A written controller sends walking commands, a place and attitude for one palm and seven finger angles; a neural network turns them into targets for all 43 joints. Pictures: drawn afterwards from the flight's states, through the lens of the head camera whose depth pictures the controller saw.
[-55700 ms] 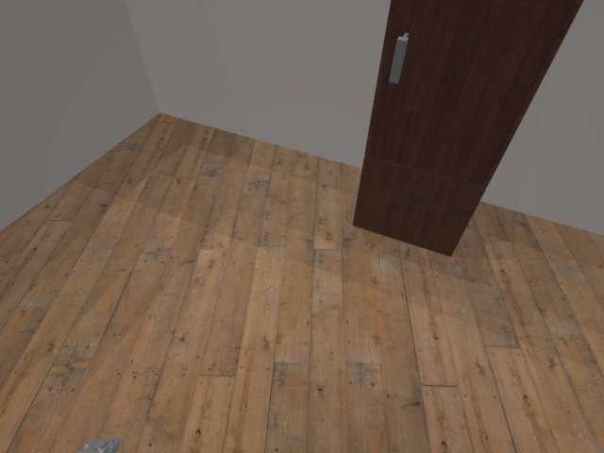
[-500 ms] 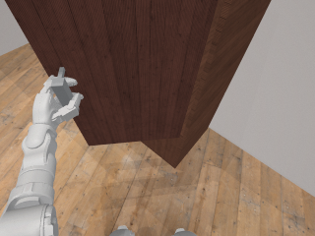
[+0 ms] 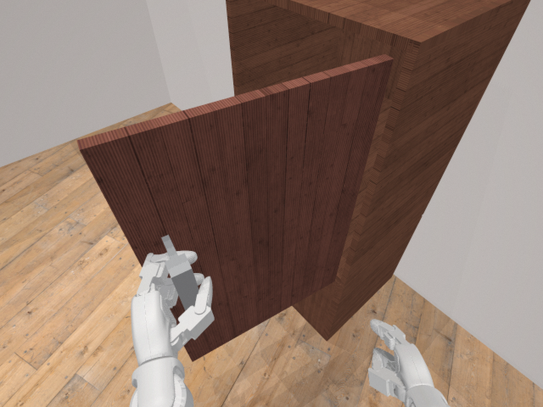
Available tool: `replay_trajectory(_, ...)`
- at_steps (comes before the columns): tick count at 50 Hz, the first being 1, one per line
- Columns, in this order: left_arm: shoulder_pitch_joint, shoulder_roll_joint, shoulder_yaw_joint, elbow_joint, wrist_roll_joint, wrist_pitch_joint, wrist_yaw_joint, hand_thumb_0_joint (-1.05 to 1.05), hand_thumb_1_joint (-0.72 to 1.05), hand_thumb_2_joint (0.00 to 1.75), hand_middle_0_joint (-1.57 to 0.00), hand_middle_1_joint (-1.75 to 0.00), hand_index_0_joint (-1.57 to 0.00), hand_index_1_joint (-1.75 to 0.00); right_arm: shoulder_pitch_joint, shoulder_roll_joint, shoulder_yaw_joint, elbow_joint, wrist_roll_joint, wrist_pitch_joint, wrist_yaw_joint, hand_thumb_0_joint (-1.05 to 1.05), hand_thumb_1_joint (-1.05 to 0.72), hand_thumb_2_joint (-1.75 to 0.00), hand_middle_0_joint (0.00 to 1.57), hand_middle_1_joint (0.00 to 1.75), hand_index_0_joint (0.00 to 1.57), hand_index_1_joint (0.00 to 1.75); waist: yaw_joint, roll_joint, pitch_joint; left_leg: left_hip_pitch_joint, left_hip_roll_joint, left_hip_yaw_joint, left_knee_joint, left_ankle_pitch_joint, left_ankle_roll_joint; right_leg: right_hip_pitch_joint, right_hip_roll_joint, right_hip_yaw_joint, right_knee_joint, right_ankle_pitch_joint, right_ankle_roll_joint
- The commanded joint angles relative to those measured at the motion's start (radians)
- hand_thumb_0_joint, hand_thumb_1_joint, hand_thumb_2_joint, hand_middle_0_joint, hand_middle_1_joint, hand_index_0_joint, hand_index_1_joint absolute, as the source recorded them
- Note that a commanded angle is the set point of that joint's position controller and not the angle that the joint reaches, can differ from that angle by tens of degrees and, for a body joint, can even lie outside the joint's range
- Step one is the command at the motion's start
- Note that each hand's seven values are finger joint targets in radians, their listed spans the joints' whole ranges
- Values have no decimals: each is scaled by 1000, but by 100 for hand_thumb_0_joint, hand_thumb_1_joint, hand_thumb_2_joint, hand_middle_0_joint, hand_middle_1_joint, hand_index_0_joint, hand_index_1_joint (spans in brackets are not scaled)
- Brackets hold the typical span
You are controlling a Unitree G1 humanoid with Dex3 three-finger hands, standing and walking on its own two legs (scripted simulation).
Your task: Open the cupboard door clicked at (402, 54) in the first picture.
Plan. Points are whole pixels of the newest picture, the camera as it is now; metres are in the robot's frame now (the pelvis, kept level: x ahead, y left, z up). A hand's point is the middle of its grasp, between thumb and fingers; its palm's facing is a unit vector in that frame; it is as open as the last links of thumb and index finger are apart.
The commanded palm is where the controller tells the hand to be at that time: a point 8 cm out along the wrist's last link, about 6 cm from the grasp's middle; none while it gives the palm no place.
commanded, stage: pull the door open along its arc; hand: left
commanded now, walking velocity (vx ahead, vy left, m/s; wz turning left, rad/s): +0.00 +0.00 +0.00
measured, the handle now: (181, 276) +0.28 +0.15 +0.07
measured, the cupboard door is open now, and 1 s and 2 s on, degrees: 79 81 83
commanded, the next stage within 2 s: open thumb and fingers to let go in 0.06 s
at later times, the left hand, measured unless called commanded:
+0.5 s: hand (212, 308) +0.24 +0.09 +0.07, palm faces +0.37 -0.93 +0.02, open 9.0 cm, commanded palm +0.19 +0.14 +0.07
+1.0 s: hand (210, 318) +0.23 +0.10 +0.07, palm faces +0.31 -0.95 +0.02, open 15.1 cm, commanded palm +0.19 +0.14 +0.07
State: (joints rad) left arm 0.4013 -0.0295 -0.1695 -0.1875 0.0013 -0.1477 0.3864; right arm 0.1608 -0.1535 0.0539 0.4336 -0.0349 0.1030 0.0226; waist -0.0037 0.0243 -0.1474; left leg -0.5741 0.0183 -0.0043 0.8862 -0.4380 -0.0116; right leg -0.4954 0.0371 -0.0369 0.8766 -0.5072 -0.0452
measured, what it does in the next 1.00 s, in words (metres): stands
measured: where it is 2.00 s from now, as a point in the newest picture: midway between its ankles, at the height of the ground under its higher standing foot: outside the picture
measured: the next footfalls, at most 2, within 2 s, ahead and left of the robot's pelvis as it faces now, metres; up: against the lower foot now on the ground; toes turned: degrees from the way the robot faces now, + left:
none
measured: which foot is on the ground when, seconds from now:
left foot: down 0.00-1.00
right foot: down 0.00-1.00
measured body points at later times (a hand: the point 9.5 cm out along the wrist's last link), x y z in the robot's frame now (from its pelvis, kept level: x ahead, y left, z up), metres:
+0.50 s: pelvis -0.02 -0.02 +0.00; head -0.01 -0.05 +0.45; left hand +0.21 +0.14 +0.07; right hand +0.14 -0.25 -0.10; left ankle +0.01 +0.13 -0.69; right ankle -0.04 -0.09 -0.69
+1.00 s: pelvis -0.02 +0.01 -0.01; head -0.01 +0.00 +0.44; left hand +0.20 +0.15 +0.07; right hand +0.17 -0.19 -0.09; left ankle +0.01 +0.13 -0.69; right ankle -0.04 -0.09 -0.69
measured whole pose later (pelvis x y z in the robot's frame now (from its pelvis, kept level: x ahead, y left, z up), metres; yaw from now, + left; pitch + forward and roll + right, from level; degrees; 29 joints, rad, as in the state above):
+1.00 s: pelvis -0.02 +0.01 -0.01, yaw +1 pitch +7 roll -1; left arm 0.31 -0.05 -0.28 -0.09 0.08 -0.21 0.48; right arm 0.19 -0.18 0.04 0.48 -0.05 0.04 0.01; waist 0.00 0.04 -0.11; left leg -0.64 0.00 -0.02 0.94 -0.42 0.01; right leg -0.54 0.02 -0.06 0.92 -0.50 -0.03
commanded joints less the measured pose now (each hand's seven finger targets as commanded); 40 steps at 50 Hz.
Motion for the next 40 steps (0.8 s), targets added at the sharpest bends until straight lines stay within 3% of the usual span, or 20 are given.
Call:
replay_trajectory(1,58,39,91,-199,11,-73,48,0,90,90,-40,-135,-40,-135,-42,-119,-51,-135,-8,-36,-15,0,-90,-90,20,30,20,30,7,-66,-62,83,-34,6,-70,293,27,66,-35,28,-145,562,37)
replay_trajectory(7,-69,-56,-64,-184,55,-120,53,0,90,90,-40,-135,-40,-135,-45,-126,-57,-128,-16,-89,-11,0,-90,-90,20,30,20,30,-30,-98,-88,66,-38,-12,-39,231,35,27,-67,70,-154,533,57)
replay_trajectory(8,-175,-16,-35,-159,65,-128,64,0,90,90,-40,-135,-40,-135,-38,-130,-58,-110,-19,-93,-17,0,-90,-90,20,30,20,30,-46,-114,-78,48,-38,-16,-30,206,36,0,-73,78,-157,494,61)
replay_trajectory(10,-184,26,11,-131,69,-146,63,0,76,84,-39,-134,-39,-134,-33,-129,-66,-96,-20,-101,-27,0,-90,-90,20,30,20,30,-30,-141,-87,25,-41,-18,-24,181,35,20,-88,124,-188,446,66)
replay_trajectory(11,-173,19,11,-115,64,-151,55,0,69,81,-38,-133,-38,-133,-39,-126,-67,-96,-18,-103,-29,0,-90,-90,20,30,20,30,-20,-139,-107,23,-44,-13,-27,175,35,36,-94,134,-193,433,66)
replay_trajectory(16,-272,25,28,-72,0,-167,17,0,34,66,-36,-129,-36,-129,-52,-132,-67,-70,-6,-123,-47,0,-90,-90,20,30,20,30,-26,-146,-77,21,-45,-15,-33,131,36,34,-111,172,-259,314,72)
replay_trajectory(19,-260,10,32,-71,-19,-179,19,0,13,57,-35,-127,-35,-127,-54,-134,-70,-67,-5,-136,-44,0,-90,-90,20,30,20,30,-9,-116,-107,40,-46,-14,-51,146,36,46,-103,151,-244,328,67)
replay_trajectory(22,-247,13,44,-50,-19,-183,32,0,-8,48,-33,-124,-33,-124,-48,-137,-72,-69,-6,-142,-38,0,-90,-90,20,30,20,30,-4,-138,-106,38,-43,-13,-62,154,36,50,-96,127,-227,346,66)
replay_trajectory(28,-237,6,33,-54,7,-186,53,0,-50,30,-30,-120,-30,-120,-43,-136,-73,-75,-10,-145,-28,0,-90,-90,20,30,20,30,-2,-112,-112,55,-42,-3,-64,176,38,39,-83,103,-205,375,59)
replay_trajectory(30,-233,-1,15,-66,20,-181,59,0,-50,30,-30,-120,-30,-120,-30,-140,-73,-79,-9,-142,-24,0,-90,-90,20,30,20,30,-6,-106,-110,72,-38,-5,-70,192,42,28,-66,70,-186,376,48)
replay_trajectory(32,-258,-36,-30,-90,30,-181,65,0,-50,30,-28,-110,-28,-110,-36,-137,-72,-86,-10,-142,-20,0,-90,-90,20,30,20,30,-16,-82,-110,91,-35,-5,-71,197,43,-3,-57,45,-168,352,41)
replay_trajectory(35,-220,-23,-19,-88,41,-170,77,0,-50,30,-26,-95,-26,-95,-31,-141,-72,-91,-12,-139,-19,0,-90,-90,20,30,20,30,-10,-92,-113,90,-30,-11,-72,210,43,-4,-45,30,-156,347,33)
replay_trajectory(40,-235,-55,-68,-116,69,-151,91,0,-50,30,-22,-70,-22,-70,-36,-136,-65,-103,-14,-131,-16,0,-90,-90,20,30,20,30,-14,-72,-105,90,-26,-21,-73,204,42,-32,-33,8,-135,303,22)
